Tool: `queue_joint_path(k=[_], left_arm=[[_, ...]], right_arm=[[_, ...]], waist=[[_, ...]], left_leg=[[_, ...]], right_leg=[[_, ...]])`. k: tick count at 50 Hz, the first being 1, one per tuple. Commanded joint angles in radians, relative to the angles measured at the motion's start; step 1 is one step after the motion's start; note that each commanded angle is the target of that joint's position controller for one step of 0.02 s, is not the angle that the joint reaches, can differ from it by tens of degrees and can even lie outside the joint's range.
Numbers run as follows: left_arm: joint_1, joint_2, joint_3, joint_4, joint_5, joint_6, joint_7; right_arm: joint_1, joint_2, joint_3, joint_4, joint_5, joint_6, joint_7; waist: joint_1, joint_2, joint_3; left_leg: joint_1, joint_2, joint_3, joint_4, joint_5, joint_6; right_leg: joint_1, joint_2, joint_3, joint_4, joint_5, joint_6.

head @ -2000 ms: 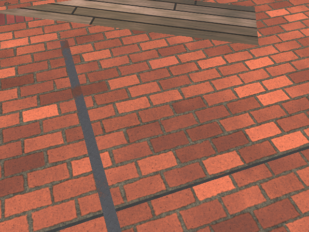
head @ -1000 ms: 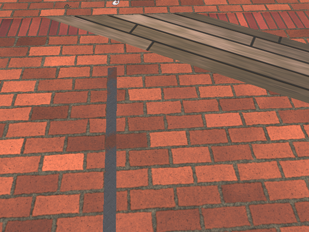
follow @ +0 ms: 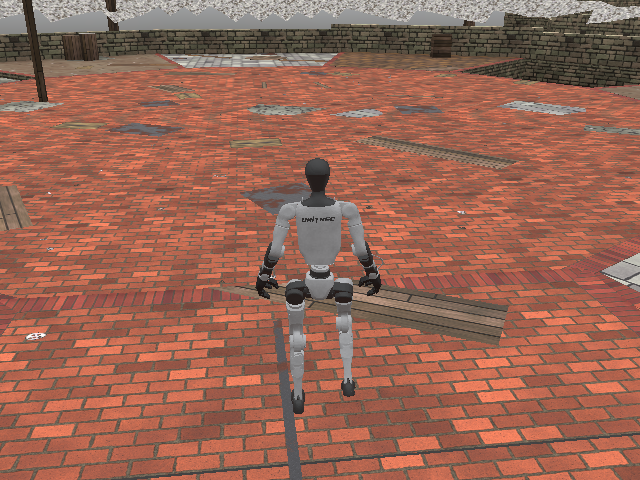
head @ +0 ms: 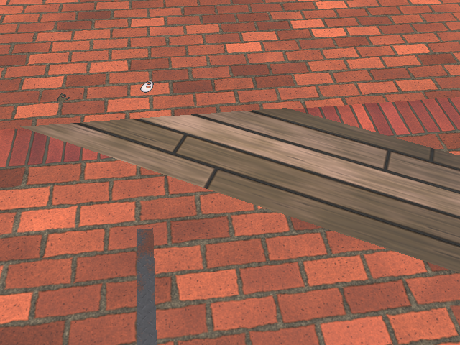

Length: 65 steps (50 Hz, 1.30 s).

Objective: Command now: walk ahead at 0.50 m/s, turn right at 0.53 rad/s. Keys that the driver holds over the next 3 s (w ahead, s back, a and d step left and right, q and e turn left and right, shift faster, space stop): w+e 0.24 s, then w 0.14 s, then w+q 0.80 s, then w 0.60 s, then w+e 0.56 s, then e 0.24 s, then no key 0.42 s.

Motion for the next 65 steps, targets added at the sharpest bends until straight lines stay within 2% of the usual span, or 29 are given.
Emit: queue_joint_path(k=[1, 6, 10, 12, 14, 15, 16, 17, 18, 20, 23, 27, 32, 37, 40, 42, 43, 44, 45, 46, 47, 48, 49, 53, 57, 62, 63, 64, 65], left_arm=[[-0.011, 0.014, 0.001, -0.088, 0.007, 0.002, -0.007], [-0.156, -0.004, -0.014, -0.133, 0.007, -0.009, -0.038], [-0.250, 0.016, -0.010, -0.185, 0.005, -0.005, -0.057], [-0.235, 0.041, 0.002, -0.199, 0.010, 0.000, -0.061], [-0.030, 0.098, 0.041, -0.151, 0.013, 0.004, -0.052], [0.146, 0.165, 0.073, -0.102, 0.009, 0.010, -0.034], [0.144, 0.297, 0.088, -0.101, 0.003, 0.004, -0.022], [0.193, 0.215, 0.062, -0.122, 0.006, -0.008, -0.026], [0.154, 0.166, 0.045, -0.106, 0.018, -0.022, -0.033], [0.016, 0.101, 0.023, -0.111, 0.020, -0.031, -0.030], [-0.044, 0.061, 0.009, -0.108, 0.036, -0.053, -0.029], [-0.014, 0.078, 0.014, -0.054, 0.043, -0.076, -0.018], [0.003, 0.091, 0.014, -0.014, 0.041, -0.077, -0.004], [0.064, 0.105, 0.023, 0.043, 0.027, -0.050, 0.004], [0.040, 0.139, 0.033, 0.045, 0.019, -0.026, 0.019], [0.017, 0.160, 0.036, 0.037, 0.019, -0.009, 0.034], [0.007, 0.151, 0.030, 0.028, 0.018, -0.010, 0.041], [0.090, 0.046, -0.005, -0.013, 0.047, -0.032, 0.030], [0.088, 0.018, -0.026, -0.028, 0.043, -0.072, 0.010], [-0.022, 0.095, -0.006, -0.049, 0.002, -0.103, -0.009], [-0.079, 0.097, -0.010, -0.072, -0.011, -0.118, -0.014], [-0.093, 0.088, -0.009, -0.069, 0.009, -0.121, -0.008], [-0.086, 0.101, 0.001, -0.064, 0.031, -0.112, -0.002], [-0.056, 0.060, -0.004, -0.070, 0.045, -0.071, 0.005], [-0.212, 0.017, -0.023, -0.108, 0.042, -0.073, 0.003], [-0.284, 0.055, -0.012, -0.126, 0.023, -0.094, -0.022], [-0.273, 0.065, -0.007, -0.125, 0.024, -0.098, -0.026], [-0.205, -0.020, -0.069, -0.096, 0.123, -0.067, -0.034], [-0.169, 0.040, -0.050, -0.098, 0.108, -0.053, -0.030]], right_arm=[[-0.044, -0.131, -0.035, -0.044, 0.000, -0.024, -0.005], [-0.012, -0.183, -0.047, -0.008, 0.009, -0.011, -0.015], [0.035, -0.223, -0.060, 0.024, 0.030, 0.008, -0.015], [0.036, -0.250, -0.068, 0.029, 0.039, 0.021, -0.017], [0.037, -0.254, -0.064, 0.037, 0.046, 0.035, -0.021], [0.061, -0.211, -0.044, 0.031, 0.026, 0.031, -0.024], [0.169, -0.066, 0.008, -0.023, -0.018, 0.010, -0.007], [0.107, -0.138, -0.001, -0.005, 0.019, -0.022, 0.005], [-0.006, -0.199, -0.020, -0.035, 0.063, -0.033, 0.009], [-0.045, -0.177, -0.012, -0.029, 0.033, -0.034, -0.005], [0.037, -0.147, -0.014, 0.013, 0.030, 0.010, -0.001], [-0.032, -0.113, -0.007, 0.002, 0.027, 0.038, -0.007], [-0.145, -0.086, 0.002, -0.025, 0.031, 0.026, 0.014], [-0.248, -0.070, 0.013, -0.088, 0.029, 0.022, 0.046], [-0.223, -0.095, 0.001, -0.116, 0.028, 0.025, 0.062], [-0.053, -0.156, -0.033, -0.090, 0.027, 0.033, 0.057], [0.107, -0.216, -0.064, -0.058, 0.029, 0.036, 0.043], [0.204, -0.326, -0.092, -0.046, 0.028, 0.042, 0.023], [0.195, -0.307, -0.078, -0.064, 0.034, 0.032, 0.026], [0.182, -0.241, -0.060, -0.064, 0.027, 0.030, 0.025], [0.129, -0.206, -0.051, -0.071, 0.028, 0.028, 0.022], [0.060, -0.182, -0.042, -0.084, 0.029, 0.029, 0.021], [0.010, -0.150, -0.031, -0.101, 0.022, 0.030, 0.017], [-0.017, -0.178, -0.037, -0.119, 0.017, 0.027, -0.001], [0.035, -0.201, -0.045, -0.099, 0.030, 0.038, -0.020], [0.112, -0.183, -0.039, -0.063, 0.034, 0.050, -0.026], [0.116, -0.179, -0.038, -0.058, 0.031, 0.051, -0.027], [0.126, -0.153, -0.002, -0.009, -0.131, 0.010, 0.056], [0.072, -0.156, -0.016, -0.022, -0.102, -0.013, 0.083]], waist=[[0.016, 0.137, 0.023], [-0.032, 0.110, 0.045], [-0.051, 0.112, 0.074], [-0.024, 0.132, 0.048], [0.102, 0.122, -0.076], [0.175, 0.055, -0.172], [0.063, -0.244, -0.266], [0.136, -0.129, -0.430], [0.151, -0.062, -0.272], [0.075, 0.010, -0.116], [0.004, -0.007, -0.084], [0.015, 0.018, -0.003], [0.065, 0.013, 0.050], [0.107, 0.026, 0.091], [0.066, -0.018, 0.040], [-0.035, -0.043, -0.074], [-0.123, -0.002, -0.158], [-0.091, 0.221, -0.280], [-0.070, 0.262, -0.415], [-0.116, 0.175, -0.327], [-0.094, 0.117, -0.200], [-0.044, 0.044, -0.109], [-0.009, 0.052, -0.065], [0.038, 0.099, -0.031], [-0.023, 0.129, -0.012], [-0.058, 0.157, -0.022], [-0.050, 0.165, -0.022], [0.002, 0.187, 0.030], [0.047, 0.144, 0.030]], left_leg=[[0.067, 0.286, -0.175, -0.216, 0.207, 0.181], [0.099, 0.265, -0.012, -0.213, 0.251, 0.145], [0.203, 0.304, 0.037, -0.175, 0.280, 0.114], [0.247, 0.309, 0.073, -0.073, 0.526, 0.093], [0.190, 0.269, 0.126, 0.223, 0.778, 0.058], [-0.020, 0.230, 0.135, 0.486, 0.587, 0.020], [-0.473, 0.054, 0.094, 0.878, -0.318, -0.051], [-0.549, 0.023, -0.136, 1.009, -0.406, -0.042], [-0.632, 0.066, -0.142, 1.023, -0.321, -0.023], [-0.563, 0.149, -0.130, 0.883, -0.175, -0.011], [-0.415, 0.181, -0.138, 0.801, -0.084, -0.021], [-0.502, 0.172, -0.161, 0.653, 0.098, -0.047], [-0.482, 0.117, -0.133, 0.376, 0.340, -0.031], [-0.559, 0.094, -0.089, 0.249, 0.256, 0.010], [-0.469, 0.032, -0.009, 0.235, 0.095, 0.058], [-0.225, -0.044, 0.037, 0.225, 0.038, 0.106], [0.049, -0.038, -0.028, 0.168, 0.102, 0.153], [0.449, 0.218, -0.457, 0.174, 0.107, 0.301], [0.629, 0.361, -0.922, 0.003, -0.021, 0.437], [0.581, 0.329, -0.800, -0.038, -0.072, 0.371], [0.434, 0.289, -0.657, -0.049, -0.042, 0.326], [0.269, 0.246, -0.556, -0.065, 0.048, 0.294], [0.153, 0.212, -0.487, -0.089, 0.142, 0.280], [-0.051, 0.152, -0.370, -0.140, 0.314, 0.285], [-0.108, 0.080, -0.298, -0.116, 0.225, 0.217], [0.021, 0.145, -0.404, -0.031, 0.102, 0.185], [0.054, 0.164, -0.427, -0.005, 0.112, 0.178], [0.053, 0.217, -0.456, -0.010, 0.192, 0.182], [0.053, 0.213, -0.449, 0.041, 0.307, 0.157]], right_leg=[[-0.139, -0.063, 0.050, -0.063, 0.108, 0.019], [-0.078, -0.046, -0.014, -0.342, 0.322, 0.000], [-0.070, -0.028, -0.059, -0.453, 0.250, -0.043], [0.003, 0.019, -0.109, -0.479, 0.146, -0.081], [0.326, 0.113, -0.158, -0.559, 0.154, -0.139], [0.638, 0.070, -0.049, -0.564, 0.201, -0.180], [0.978, -0.227, 0.504, -0.640, 0.091, -0.361], [1.012, -0.308, 0.762, -0.806, -0.042, -0.410], [0.917, -0.274, 0.604, -0.819, 0.016, -0.349], [0.637, -0.202, 0.361, -0.821, 0.213, -0.283], [0.454, -0.163, 0.210, -0.909, 0.350, -0.271], [0.436, -0.149, 0.060, -0.982, 0.401, -0.246], [0.482, -0.129, -0.088, -1.021, 0.366, -0.182], [0.680, -0.189, -0.139, -0.961, 0.481, -0.168], [0.746, -0.201, -0.178, -0.814, 0.877, -0.136], [0.713, -0.177, -0.214, -0.555, 1.131, -0.100], [0.556, -0.137, -0.230, -0.317, 1.004, -0.063], [0.150, -0.006, -0.222, 0.065, 0.334, 0.000], [-0.107, 0.154, -0.015, 0.282, -0.288, 0.020], [-0.213, 0.077, 0.079, 0.305, -0.228, -0.004], [-0.225, 0.031, 0.059, 0.229, -0.139, -0.022], [-0.181, -0.007, 0.044, 0.124, -0.083, -0.018], [-0.112, -0.033, 0.039, 0.050, -0.044, -0.007], [-0.014, -0.033, 0.002, -0.113, 0.046, 0.059], [0.059, 0.024, -0.014, -0.438, 0.319, 0.082], [0.103, 0.047, 0.018, -0.611, 0.376, 0.051], [0.110, 0.044, 0.020, -0.621, 0.344, 0.033], [0.098, 0.013, 0.031, -0.538, 0.366, 0.015], [0.160, 0.014, 0.001, -0.581, 0.299, -0.017]])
